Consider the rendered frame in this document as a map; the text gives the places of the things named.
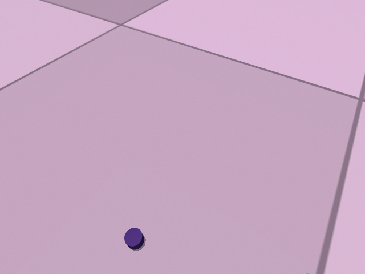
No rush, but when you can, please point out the tin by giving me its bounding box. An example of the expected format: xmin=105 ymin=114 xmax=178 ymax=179
xmin=124 ymin=228 xmax=144 ymax=250

